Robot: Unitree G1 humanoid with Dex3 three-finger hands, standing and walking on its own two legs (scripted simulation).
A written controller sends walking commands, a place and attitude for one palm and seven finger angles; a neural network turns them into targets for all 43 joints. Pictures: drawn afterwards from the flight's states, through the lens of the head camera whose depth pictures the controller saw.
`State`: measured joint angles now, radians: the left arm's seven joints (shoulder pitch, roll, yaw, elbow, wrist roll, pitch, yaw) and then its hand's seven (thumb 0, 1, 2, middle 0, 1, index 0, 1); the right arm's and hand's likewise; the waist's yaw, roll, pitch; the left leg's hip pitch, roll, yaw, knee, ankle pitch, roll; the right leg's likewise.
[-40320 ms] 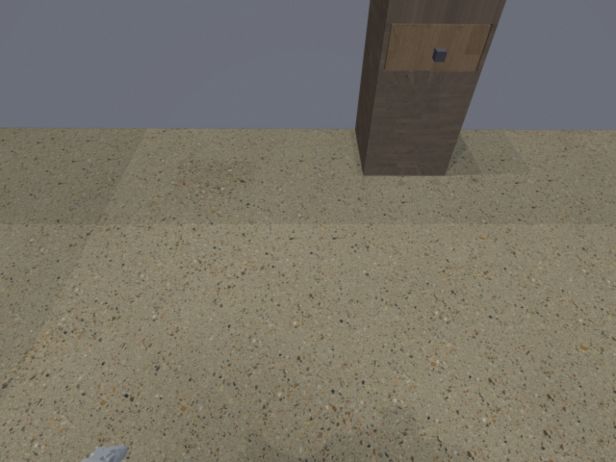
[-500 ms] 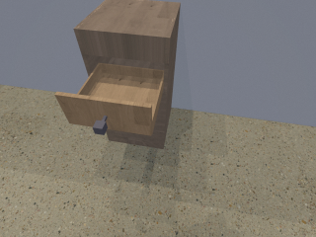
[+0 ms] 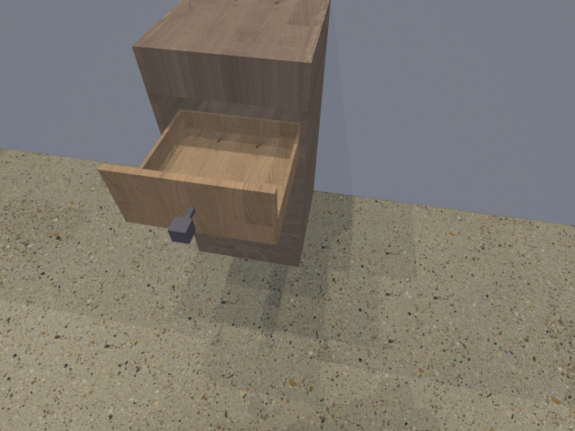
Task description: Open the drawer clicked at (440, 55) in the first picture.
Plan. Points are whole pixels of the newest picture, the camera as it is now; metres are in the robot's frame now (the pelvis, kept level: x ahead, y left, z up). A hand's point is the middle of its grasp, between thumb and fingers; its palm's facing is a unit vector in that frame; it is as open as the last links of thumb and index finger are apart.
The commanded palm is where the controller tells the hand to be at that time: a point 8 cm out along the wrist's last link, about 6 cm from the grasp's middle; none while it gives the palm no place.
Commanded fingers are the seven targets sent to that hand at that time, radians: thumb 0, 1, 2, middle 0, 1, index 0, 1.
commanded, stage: look to check the result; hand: left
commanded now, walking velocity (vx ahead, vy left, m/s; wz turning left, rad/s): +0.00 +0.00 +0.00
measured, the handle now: (185, 223) +0.53 +0.26 -0.12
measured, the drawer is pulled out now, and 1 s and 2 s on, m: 0.30 0.30 0.30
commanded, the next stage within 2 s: stand and wait in 0.10 s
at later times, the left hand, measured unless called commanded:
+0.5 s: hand out of the picture +0.00 +0.16 -0.18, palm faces +0.05 -0.98 -0.18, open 7.3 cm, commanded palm none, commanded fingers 0.00 0.90 0.90 -0.20 -0.30 -0.20 -0.30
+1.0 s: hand out of the picture +0.00 +0.15 -0.17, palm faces +0.05 -0.98 -0.18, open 7.3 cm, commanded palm none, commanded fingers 0.00 0.90 0.90 -0.20 -0.30 -0.20 -0.30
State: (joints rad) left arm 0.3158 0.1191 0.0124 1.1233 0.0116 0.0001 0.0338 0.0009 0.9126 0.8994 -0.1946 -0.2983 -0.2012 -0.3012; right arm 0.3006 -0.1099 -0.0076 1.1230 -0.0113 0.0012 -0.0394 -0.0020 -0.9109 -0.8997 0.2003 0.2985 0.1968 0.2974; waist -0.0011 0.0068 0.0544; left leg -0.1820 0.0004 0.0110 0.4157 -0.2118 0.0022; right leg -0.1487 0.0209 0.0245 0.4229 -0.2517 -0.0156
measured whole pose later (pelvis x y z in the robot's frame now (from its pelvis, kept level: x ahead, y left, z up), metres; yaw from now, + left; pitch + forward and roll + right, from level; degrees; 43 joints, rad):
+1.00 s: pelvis +0.02 -0.01 +0.00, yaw +0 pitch -1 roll +0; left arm 0.30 0.13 0.02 1.12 0.01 -0.01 0.04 0.00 0.91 0.90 -0.19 -0.30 -0.20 -0.30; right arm 0.28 -0.12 -0.01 1.13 -0.01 0.00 -0.04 0.00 -0.91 -0.90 0.20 0.30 0.20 0.30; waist 0.00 0.00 0.06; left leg -0.15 0.01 0.01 0.40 -0.23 -0.01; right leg -0.12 0.03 0.02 0.40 -0.27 -0.03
